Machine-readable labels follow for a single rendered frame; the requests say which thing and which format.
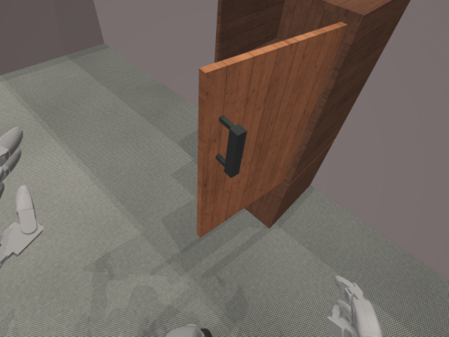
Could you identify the handle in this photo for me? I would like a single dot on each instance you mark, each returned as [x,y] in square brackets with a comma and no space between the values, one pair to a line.
[235,146]

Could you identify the robot left shin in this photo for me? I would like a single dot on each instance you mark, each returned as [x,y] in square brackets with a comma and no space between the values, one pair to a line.
[195,326]

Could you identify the cupboard door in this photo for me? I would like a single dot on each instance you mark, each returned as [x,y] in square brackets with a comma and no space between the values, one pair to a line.
[271,92]

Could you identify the robot left hand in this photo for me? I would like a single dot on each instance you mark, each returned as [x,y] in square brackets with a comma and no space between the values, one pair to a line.
[15,239]

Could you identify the robot right hand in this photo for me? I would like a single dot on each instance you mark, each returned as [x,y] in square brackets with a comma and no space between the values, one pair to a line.
[359,319]

